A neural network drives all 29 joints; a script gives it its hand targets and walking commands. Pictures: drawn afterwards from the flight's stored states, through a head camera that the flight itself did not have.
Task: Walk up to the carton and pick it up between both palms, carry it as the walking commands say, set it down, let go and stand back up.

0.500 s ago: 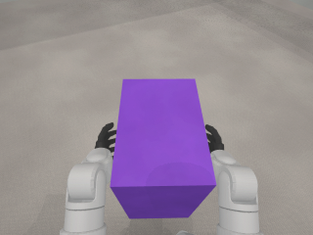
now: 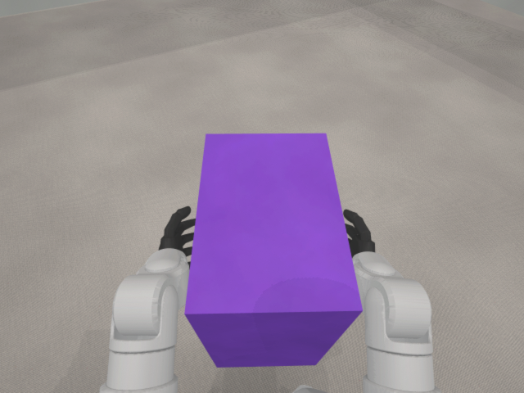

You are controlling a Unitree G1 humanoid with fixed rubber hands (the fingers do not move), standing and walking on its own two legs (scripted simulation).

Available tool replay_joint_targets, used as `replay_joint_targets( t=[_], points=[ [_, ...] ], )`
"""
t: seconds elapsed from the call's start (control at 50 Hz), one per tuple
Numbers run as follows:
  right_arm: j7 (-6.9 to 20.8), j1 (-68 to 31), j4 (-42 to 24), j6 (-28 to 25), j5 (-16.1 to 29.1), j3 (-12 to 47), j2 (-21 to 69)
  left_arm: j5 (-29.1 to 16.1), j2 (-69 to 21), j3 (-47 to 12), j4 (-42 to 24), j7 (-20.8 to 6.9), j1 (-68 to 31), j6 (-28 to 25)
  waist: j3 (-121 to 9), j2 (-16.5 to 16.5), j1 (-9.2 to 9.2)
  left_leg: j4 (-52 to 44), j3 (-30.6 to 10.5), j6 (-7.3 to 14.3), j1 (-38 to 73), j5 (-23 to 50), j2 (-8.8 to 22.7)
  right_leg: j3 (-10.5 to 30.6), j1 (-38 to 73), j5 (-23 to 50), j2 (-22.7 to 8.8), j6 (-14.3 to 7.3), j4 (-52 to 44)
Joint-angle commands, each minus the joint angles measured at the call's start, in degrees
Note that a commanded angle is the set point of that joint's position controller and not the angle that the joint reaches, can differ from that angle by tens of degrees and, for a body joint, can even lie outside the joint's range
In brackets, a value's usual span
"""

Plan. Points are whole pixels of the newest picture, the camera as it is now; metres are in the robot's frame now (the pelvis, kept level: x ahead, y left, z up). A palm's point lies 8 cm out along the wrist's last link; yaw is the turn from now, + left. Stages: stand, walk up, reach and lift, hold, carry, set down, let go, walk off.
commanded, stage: carry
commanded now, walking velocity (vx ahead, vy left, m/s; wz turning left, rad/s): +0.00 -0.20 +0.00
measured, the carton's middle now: (266, 261) +0.31 +0.00 +0.04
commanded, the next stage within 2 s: none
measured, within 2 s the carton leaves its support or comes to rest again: neither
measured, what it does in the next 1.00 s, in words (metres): steps to the right: left foot, then right foot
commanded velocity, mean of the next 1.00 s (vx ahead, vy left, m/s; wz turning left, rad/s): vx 0.00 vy -0.20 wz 0.00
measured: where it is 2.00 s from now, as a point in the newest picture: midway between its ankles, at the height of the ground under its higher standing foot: outside the picture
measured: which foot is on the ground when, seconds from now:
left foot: up 0.00-0.06, down 0.08-0.32, up 0.34-0.64, down 0.66-0.90, up 0.92-1.00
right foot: down 0.00-0.10, up 0.12-0.26, down 0.28-0.72, up 0.74-0.84, down 0.86-1.00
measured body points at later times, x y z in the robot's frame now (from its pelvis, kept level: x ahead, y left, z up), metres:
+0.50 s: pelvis -0.05 -0.07 +0.00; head -0.04 -0.08 +0.45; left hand +0.24 +0.06 +0.07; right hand +0.24 -0.20 +0.07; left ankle -0.07 +0.11 -0.68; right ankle +0.03 -0.12 -0.71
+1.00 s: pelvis -0.10 -0.13 +0.00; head -0.08 -0.14 +0.45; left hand +0.19 +0.00 +0.08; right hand +0.20 -0.26 +0.07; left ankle -0.12 +0.04 -0.68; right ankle -0.02 -0.19 -0.71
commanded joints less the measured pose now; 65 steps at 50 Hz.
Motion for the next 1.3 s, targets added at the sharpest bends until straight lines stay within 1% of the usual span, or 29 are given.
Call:
replay_joint_targets(
  t=[0.0,0.04,0.06,0.08,0.1,0.14,0.22,0.26,0.32,0.38,0.52,0.62,0.64,0.66,0.68,0.7,0.74,0.8,0.84,0.86,0.88,0.9,0.96,1.08,1.18,1.22,1.24,1.26,1.28],
  points=[
    [7.6,-30.0,-13.1,-2.4,13.5,31.3,52.8,-17.4,-55.1,-31.1,-15.1,-8.6,-28.1,-2.2,-27.6,-9.2,-0.59,-10.9,6.7,2.9,6.6,4.4,-4.4,16.5,16.9,3.1,-13.1,-0.3,-25.1],
    [7.8,-29.3,-13.6,-2.6,13.5,30.7,52.3,-17.8,-55.1,-32.2,-15.6,-8.4,-28.4,-2.1,-30.1,-7.8,-1.95,-25.7,8.0,4.2,18.8,12.3,-4.2,10.2,12.5,8.6,-9.6,4.0,-20.8],
    [7.9,-27.7,-12.5,-2.5,13.2,30.0,52.7,-17.9,-55.8,-33.1,-15.1,-8.5,-29.2,-1.7,-29.5,-0.7,-2.82,-30.9,-0.8,6.7,25.6,14.3,2.2,6.9,4.8,9.4,-6.5,8.5,-15.3],
    [8.1,-27.6,-12.7,-2.7,13.1,29.2,51.6,-18.0,-56.1,-33.6,-15.7,-8.6,-29.2,-1.6,-28.0,17.5,-2.35,-34.5,-22.6,12.0,26.4,25.7,17.9,3.0,-3.3,-1.0,-0.1,11.6,-2.8],
    [8.3,-26.1,-11.4,-2.8,13.3,30.1,54.0,-17.1,-55.9,-32.7,-16.2,-9.0,-29.5,-1.9,-23.8,22.8,-1.97,-32.1,-29.1,17.2,22.5,37.5,24.9,9.2,-8.9,-14.9,-1.7,9.3,9.9],
    [8.5,-25.9,-11.7,-2.6,12.2,30.1,54.4,-17.5,-56.9,-32.8,-14.4,-9.2,-29.0,-2.0,-20.7,11.3,-1.51,-30.2,-20.6,16.6,16.4,36.5,22.5,13.3,-7.0,-15.2,-3.3,6.0,18.1],
    [8.4,-27.3,-11.3,-2.8,12.4,29.3,53.1,-18.3,-56.5,-33.1,-14.4,-8.9,-29.8,-2.2,-24.0,18.5,-1.26,-24.4,-8.7,8.4,15.8,47.0,13.8,5.9,3.1,-8.4,-0.7,6.0,-1.6],
    [8.3,-26.8,-10.6,-2.1,12.1,29.0,52.1,-17.8,-55.8,-32.4,-13.9,-8.7,-29.5,-1.6,-25.0,15.8,-0.40,-18.5,-5.0,5.8,12.0,40.6,11.2,5.5,11.6,-4.3,-0.2,5.6,-11.6],
    [8.4,-28.3,-11.1,-1.8,12.1,31.3,52.2,-16.2,-54.0,-30.3,-12.6,-8.8,-26.0,-1.4,-27.4,-14.6,-0.10,8.9,5.3,1.1,-10.9,-9.8,-2.9,29.8,26.7,26.2,-21.0,-3.3,-19.1],
    [8.0,-33.4,-11.1,-2.2,14.0,32.0,53.9,-17.9,-54.5,-30.4,-16.1,-8.7,-31.6,-2.0,-25.0,-5.6,-0.09,10.9,1.6,2.3,-8.4,-3.0,-0.9,22.6,21.6,2.5,-16.1,-3.1,-22.1],
    [7.2,-32.7,-12.3,-2.1,13.4,32.1,53.0,-16.8,-54.3,-28.9,-13.6,-8.7,-28.4,-2.0,-25.4,-9.8,-0.22,0.5,5.9,1.9,-1.8,0.6,-3.9,20.6,20.0,-2.2,-13.7,2.2,-28.4],
    [7.5,-28.1,-11.5,-2.1,12.7,29.9,52.2,-17.9,-54.8,-32.2,-15.4,-8.1,-29.8,-1.8,-29.8,-7.4,-1.87,-26.7,9.4,4.1,21.0,10.5,-5.3,11.1,13.0,12.9,-9.2,6.5,-23.4],
    [7.6,-27.2,-11.1,-2.3,12.6,29.6,52.7,-17.7,-54.9,-32.5,-15.2,-8.3,-29.8,-1.8,-29.8,-2.5,-2.70,-31.9,2.0,6.3,28.5,12.7,0.4,7.3,6.1,12.7,-6.1,11.4,-19.5],
    [7.7,-28.3,-11.9,-2.8,12.9,29.3,51.7,-17.8,-55.3,-32.4,-15.4,-8.5,-30.4,-1.8,-28.5,12.3,-2.60,-36.2,-18.1,11.6,30.7,17.4,15.2,1.9,-2.1,3.6,0.4,15.8,-9.0],
    [8.2,-27.5,-11.9,-2.9,13.4,30.0,54.5,-17.5,-56.0,-32.6,-17.0,-8.9,-31.1,-2.3,-24.7,21.9,-2.12,-31.3,-28.7,17.0,26.0,32.3,24.4,8.4,-7.9,-13.8,-1.1,11.2,6.2],
    [8.2,-27.6,-11.9,-3.0,12.9,30.0,54.8,-17.7,-56.5,-32.6,-16.9,-9.2,-32.4,-2.3,-22.4,17.6,-1.97,-29.8,-26.4,19.3,21.2,37.1,25.5,14.1,-8.8,-15.2,-3.8,8.0,15.3],
    [8.3,-28.0,-12.4,-2.6,12.9,30.9,54.9,-17.9,-56.6,-32.3,-15.0,-9.2,-29.4,-2.4,-21.0,9.2,-1.08,-28.8,-15.7,13.2,18.0,35.7,20.3,14.0,-5.5,-12.3,-5.0,5.5,11.1],
    [8.1,-26.9,-10.6,-2.4,12.2,29.5,53.3,-17.8,-56.0,-32.2,-13.6,-9.0,-28.8,-2.1,-24.1,17.1,-1.12,-23.9,-7.1,8.3,15.8,46.1,14.2,6.7,3.4,-7.0,-1.4,6.0,-1.7],
    [8.2,-27.6,-10.9,-2.1,12.2,29.4,52.7,-17.2,-55.7,-31.7,-13.7,-8.8,-29.5,-1.8,-25.1,14.7,-0.54,-18.3,-3.6,5.8,11.6,39.8,11.1,5.2,12.3,-2.6,-0.3,5.3,-11.4],
    [8.2,-28.5,-11.5,-2.0,12.3,29.9,52.2,-16.8,-54.8,-30.7,-13.4,-9.0,-29.0,-1.7,-26.8,6.0,-0.20,-11.1,-0.3,3.9,5.4,28.4,7.7,10.7,20.4,5.7,-5.1,3.9,-16.8],
    [7.9,-28.0,-11.7,-2.0,11.8,30.2,51.9,-16.7,-53.3,-30.2,-13.8,-9.0,-27.5,-1.7,-30.2,-10.3,-0.04,1.5,4.3,1.8,-4.4,6.3,0.3,25.4,28.2,24.3,-16.1,1.2,-18.7],
    [8.1,-28.6,-11.9,-2.1,12.1,31.1,52.1,-16.9,-54.4,-30.2,-13.3,-9.0,-26.9,-1.7,-28.9,-14.9,-0.20,7.4,5.2,1.4,-9.7,-9.8,-3.3,29.0,28.0,27.0,-20.4,-2.2,-19.1],
    [7.7,-34.9,-12.9,-2.6,14.5,32.1,53.2,-18.3,-54.4,-29.8,-15.8,-8.9,-31.0,-2.4,-27.1,-5.8,-0.23,10.7,1.2,2.5,-8.5,-2.8,-1.3,23.4,24.7,8.1,-16.1,-1.3,-22.0],
    [6.9,-33.7,-13.5,-2.5,13.7,32.5,53.1,-17.2,-54.0,-28.3,-14.5,-9.0,-28.9,-2.4,-26.2,-10.0,-0.59,1.1,5.9,2.2,-1.3,0.3,-4.0,19.2,21.1,-4.8,-12.7,5.1,-30.6],
    [7.0,-30.0,-12.9,-2.5,13.1,30.5,52.4,-17.8,-54.4,-31.2,-15.7,-8.6,-29.5,-2.4,-30.2,-10.4,-1.43,-24.5,10.3,4.0,17.7,6.3,-6.5,11.4,18.9,16.5,-8.8,10.8,-28.2],
    [7.5,-28.5,-14.1,-2.9,13.5,30.2,52.7,-18.1,-55.3,-32.2,-15.8,-8.7,-30.2,-2.5,-32.2,-1.7,-2.83,-34.0,-0.9,7.3,31.3,15.6,3.1,5.9,8.9,21.6,-4.4,16.5,-19.1],
    [7.8,-28.0,-14.1,-3.2,13.6,30.0,52.4,-17.9,-55.3,-32.4,-16.6,-8.9,-29.8,-2.6,-31.1,12.8,-2.39,-34.3,-16.7,11.7,33.9,25.1,15.8,2.5,0.9,9.3,0.1,17.3,-9.6],
    [7.9,-27.3,-13.4,-3.5,13.6,30.1,55.0,-17.8,-56.1,-32.8,-17.9,-9.1,-31.0,-3.1,-28.2,20.7,-2.00,-28.1,-24.7,16.1,27.5,36.3,23.0,11.1,-3.2,-10.7,-3.0,12.1,4.3],
    [8.0,-28.0,-13.2,-3.4,13.5,30.6,55.4,-17.5,-56.6,-32.1,-17.0,-9.1,-31.4,-3.2,-25.8,17.1,-1.99,-27.5,-22.8,17.9,23.1,39.8,24.5,14.5,-4.7,-13.8,-4.0,9.0,12.3]
  ],
)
